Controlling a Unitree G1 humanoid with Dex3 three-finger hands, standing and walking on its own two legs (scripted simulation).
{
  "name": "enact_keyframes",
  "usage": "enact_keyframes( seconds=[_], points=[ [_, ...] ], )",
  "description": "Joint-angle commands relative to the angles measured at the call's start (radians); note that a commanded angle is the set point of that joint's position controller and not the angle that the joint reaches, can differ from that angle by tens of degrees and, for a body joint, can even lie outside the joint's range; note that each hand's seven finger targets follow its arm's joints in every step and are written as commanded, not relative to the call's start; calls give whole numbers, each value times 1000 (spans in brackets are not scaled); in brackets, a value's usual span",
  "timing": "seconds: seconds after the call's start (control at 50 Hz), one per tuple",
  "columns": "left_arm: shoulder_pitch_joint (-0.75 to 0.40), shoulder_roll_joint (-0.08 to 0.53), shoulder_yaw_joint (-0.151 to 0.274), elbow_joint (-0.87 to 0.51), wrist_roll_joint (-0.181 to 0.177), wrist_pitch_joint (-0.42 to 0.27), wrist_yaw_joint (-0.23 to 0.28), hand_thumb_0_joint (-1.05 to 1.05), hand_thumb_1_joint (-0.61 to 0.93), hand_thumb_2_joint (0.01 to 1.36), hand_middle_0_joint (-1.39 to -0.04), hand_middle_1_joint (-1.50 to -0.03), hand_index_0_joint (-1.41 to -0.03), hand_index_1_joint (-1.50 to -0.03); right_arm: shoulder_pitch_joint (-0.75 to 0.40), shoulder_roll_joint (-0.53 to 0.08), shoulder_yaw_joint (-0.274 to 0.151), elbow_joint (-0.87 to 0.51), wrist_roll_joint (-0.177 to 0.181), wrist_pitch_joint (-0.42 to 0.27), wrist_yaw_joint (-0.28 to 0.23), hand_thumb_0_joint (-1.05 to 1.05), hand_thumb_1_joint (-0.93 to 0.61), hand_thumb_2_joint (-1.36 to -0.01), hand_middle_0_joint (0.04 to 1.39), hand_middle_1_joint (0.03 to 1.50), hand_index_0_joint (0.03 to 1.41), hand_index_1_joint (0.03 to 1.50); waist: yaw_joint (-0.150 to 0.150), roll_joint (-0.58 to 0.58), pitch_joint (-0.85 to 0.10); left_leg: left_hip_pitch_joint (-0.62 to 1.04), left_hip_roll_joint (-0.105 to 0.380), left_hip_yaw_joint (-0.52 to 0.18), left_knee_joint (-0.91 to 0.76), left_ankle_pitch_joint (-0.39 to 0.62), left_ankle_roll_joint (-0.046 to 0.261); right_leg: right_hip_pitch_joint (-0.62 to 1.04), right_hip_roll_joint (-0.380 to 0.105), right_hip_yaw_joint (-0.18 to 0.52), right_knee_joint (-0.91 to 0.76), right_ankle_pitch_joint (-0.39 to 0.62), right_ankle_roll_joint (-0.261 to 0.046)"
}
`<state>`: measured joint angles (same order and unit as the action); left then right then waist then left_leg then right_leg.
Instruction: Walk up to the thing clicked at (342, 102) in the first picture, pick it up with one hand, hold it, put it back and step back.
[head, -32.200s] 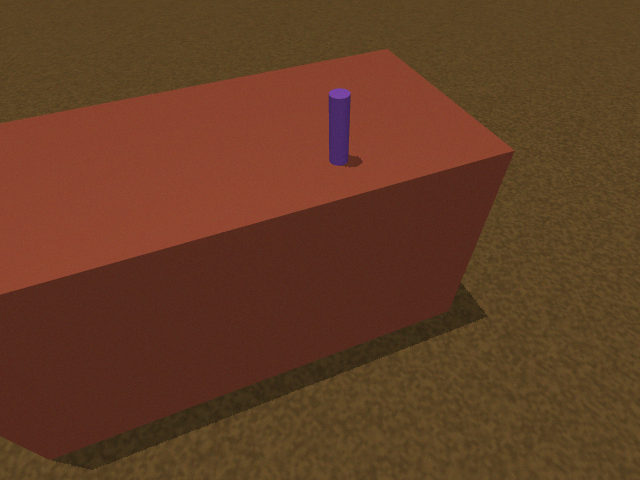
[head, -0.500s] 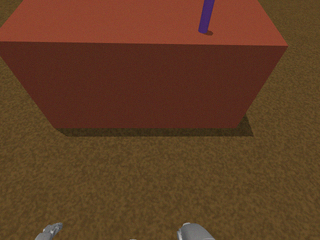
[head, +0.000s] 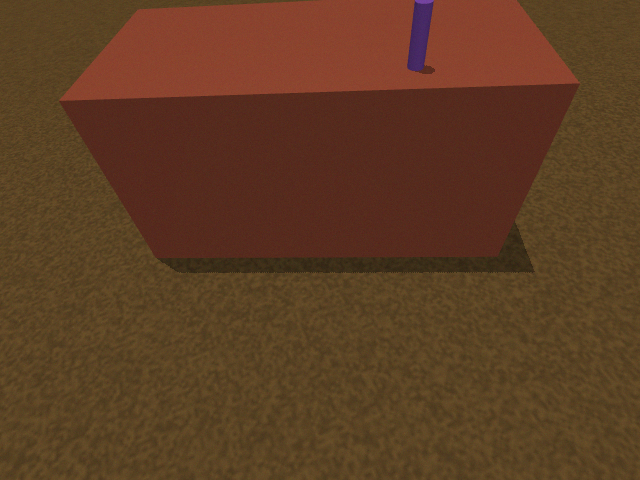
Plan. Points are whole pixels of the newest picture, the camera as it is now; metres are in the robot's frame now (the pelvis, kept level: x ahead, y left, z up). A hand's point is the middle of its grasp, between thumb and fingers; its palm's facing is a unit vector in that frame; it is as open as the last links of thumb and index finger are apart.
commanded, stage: step back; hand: right
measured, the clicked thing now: (419, 35) +1.13 -0.21 +0.02
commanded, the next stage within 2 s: stand in 0.82 s
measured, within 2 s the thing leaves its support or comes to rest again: neither
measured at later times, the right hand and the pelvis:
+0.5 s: hand out of the picture +0.11 -0.28 -0.15, palm faces -0.05 +0.93 -0.35, open 7.4 cm; pelvis +0.03 -0.01 +0.01, yaw +0 degrees
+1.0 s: hand out of the picture +0.17 -0.23 -0.13, palm faces -0.02 +0.95 -0.32, open 7.3 cm; pelvis +0.05 +0.01 +0.02, yaw -1 degrees
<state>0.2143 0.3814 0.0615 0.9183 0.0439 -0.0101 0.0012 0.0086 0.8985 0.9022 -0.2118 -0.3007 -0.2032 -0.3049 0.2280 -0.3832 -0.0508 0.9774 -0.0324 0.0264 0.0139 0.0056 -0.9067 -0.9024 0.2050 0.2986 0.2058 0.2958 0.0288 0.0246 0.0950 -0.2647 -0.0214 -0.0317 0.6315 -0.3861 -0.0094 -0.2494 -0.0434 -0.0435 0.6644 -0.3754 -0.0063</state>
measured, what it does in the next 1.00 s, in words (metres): steps on the spot: left foot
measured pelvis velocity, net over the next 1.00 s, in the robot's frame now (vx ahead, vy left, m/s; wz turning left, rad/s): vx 0.05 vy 0.01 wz -0.01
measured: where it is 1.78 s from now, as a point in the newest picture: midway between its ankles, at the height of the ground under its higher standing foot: outside the picture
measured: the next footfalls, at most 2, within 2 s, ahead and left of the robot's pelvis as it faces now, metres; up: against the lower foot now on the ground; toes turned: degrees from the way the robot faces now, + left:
left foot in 0.58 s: +0.13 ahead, +0.14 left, +0.00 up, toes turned +2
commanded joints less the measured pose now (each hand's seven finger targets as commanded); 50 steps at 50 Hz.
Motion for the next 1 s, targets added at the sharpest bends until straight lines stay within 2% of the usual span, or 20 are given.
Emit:
enact_keyframes(
  seconds=[0.0,0.02,0.04,0.08,0.16,0.22,0.24,0.28,0.3,0.32,0.38,0.48,0.54,0.58,0.6,0.62,0.66,0.74,0.86,0.98],
  points=[
    [-29,169,26,-80,-12,-8,4,0,900,900,-200,-300,-200,-300,29,-223,-75,-66,-12,-61,-17,0,-900,-900,200,300,200,300,-40,6,-132,301,142,-235,-292,6,87,-218,-70,131,36,71,-61],
    [-87,157,25,-81,-29,-7,5,0,900,900,-200,-300,-200,-300,26,-305,-84,-69,-7,-60,-16,0,-900,-900,200,300,200,300,-57,148,-102,197,315,-501,-382,-271,200,-291,54,-7,147,-162,-21],
    [-114,236,47,-73,-16,-7,9,0,900,900,-200,-300,-200,-300,10,-343,-97,-78,-5,-59,-11,0,-900,-900,200,300,200,300,-73,113,-40,36,373,-556,-432,-410,277,-238,8,80,253,-233,-28],
    [-48,224,45,-54,-24,-14,-3,0,900,900,-200,-300,-200,-300,-64,-267,-71,-93,-12,-58,-9,0,-900,-900,200,300,200,300,-19,86,8,-5,300,-400,-414,-338,241,-207,-12,96,216,-182,-29],
    [-31,187,42,-21,-23,-30,-14,0,900,900,-200,-300,-200,-300,-54,-236,-69,-84,-8,-64,-4,0,-900,-900,200,300,200,300,-39,148,-28,20,222,-269,-353,-97,179,-117,23,25,36,-79,-13],
    [51,163,40,21,-17,-50,4,0,900,900,-200,-300,-200,-300,-110,-198,-51,-101,8,-41,-1,0,-900,-900,200,300,200,300,21,118,-93,-50,160,-119,-164,50,125,121,68,-26,-267,91,-19],
    [83,192,54,43,-8,-54,12,0,900,900,-200,-300,-200,-300,-112,-153,-40,-110,16,-38,-3,0,-900,-900,200,300,200,300,42,43,-104,-145,121,-84,-53,40,87,234,37,50,-276,121,-28],
    [77,323,84,24,5,-61,23,0,900,900,-200,-300,-200,-300,-122,-112,-25,-128,12,-35,-15,0,-900,-900,200,300,200,300,59,-162,-70,-349,-29,-55,241,-182,20,200,-320,553,-454,-173,-170],
    [-16,352,89,-8,6,-61,22,0,900,900,-200,-300,-200,-300,-85,-182,-46,-102,5,-33,-22,0,-900,-900,200,300,200,300,29,-132,-12,-287,38,-113,311,-184,16,60,-407,622,-454,-226,-254],
    [-67,323,85,-27,0,-63,21,0,900,900,-200,-300,-200,-300,-49,-205,-52,-85,8,-39,-20,0,-900,-900,200,300,200,300,1,-108,16,-251,66,-126,320,-154,18,20,-395,575,-429,-152,-270],
    [-44,235,56,-10,-13,-72,21,0,900,900,-200,-300,-200,-300,-44,-162,-40,-55,13,-47,-11,0,-900,-900,200,300,200,300,-3,-100,-27,-227,45,-91,229,-70,17,112,-231,279,-331,274,-173],
    [-88,245,50,-14,-19,-54,18,0,900,900,-200,-300,-200,-300,-40,-133,-30,-48,11,-50,-10,0,-900,-900,200,300,200,300,-12,-215,-79,-45,38,68,-13,60,9,68,-191,130,-206,604,-135],
    [-90,224,31,-23,-31,-30,16,0,900,900,-200,-300,-200,-300,-26,-150,-41,-18,7,-51,-21,0,-900,-900,200,300,200,300,-34,-144,-107,123,31,56,-167,320,32,-17,-128,93,-93,501,-72],
    [-65,167,13,-30,-42,-21,15,0,900,900,-200,-300,-200,-300,-27,-225,-56,-20,-3,-58,-32,0,-900,-900,200,300,200,300,-27,48,-184,197,235,-180,-209,464,115,-82,-29,54,44,268,-20],
    [-48,173,14,-6,-54,-5,19,0,900,900,-200,-300,-200,-300,-90,-263,-52,-38,9,-58,-31,0,-900,-900,200,300,200,300,-7,89,-198,92,328,-271,-234,366,220,-22,26,16,62,4,-11],
    [-58,190,18,14,-46,-1,21,0,900,900,-200,-300,-200,-300,-130,-270,-55,-40,10,-54,-28,0,-900,-900,200,300,200,300,-10,109,-170,10,346,-281,-254,320,243,35,17,32,69,-125,-14],
    [-53,174,13,36,-41,-4,14,0,900,900,-200,-300,-200,-300,-176,-241,-41,-33,0,-48,-28,0,-900,-900,200,300,200,300,11,136,-123,-36,286,-196,-266,229,182,56,12,43,-37,-86,-27],
    [-29,230,27,65,-31,-29,19,0,900,900,-200,-300,-200,-300,-206,-168,-16,-29,18,-49,-27,0,-900,-900,200,300,200,300,4,36,-183,6,140,-31,-84,410,58,128,-80,164,-206,337,-52],
    [-104,172,-16,100,-44,-28,9,0,900,900,-200,-300,-200,-300,-196,-192,-9,31,22,-70,-17,0,-900,-900,200,300,200,300,-19,22,-181,153,189,-77,-199,541,67,115,-61,103,-250,346,-8],
    [-140,184,-21,132,-38,-33,6,0,900,900,-200,-300,-200,-300,-211,-173,-1,59,28,-65,-13,0,-900,-900,200,300,200,300,-29,-36,-141,189,166,-48,-253,438,41,107,-83,116,-340,337,-8]
  ],
)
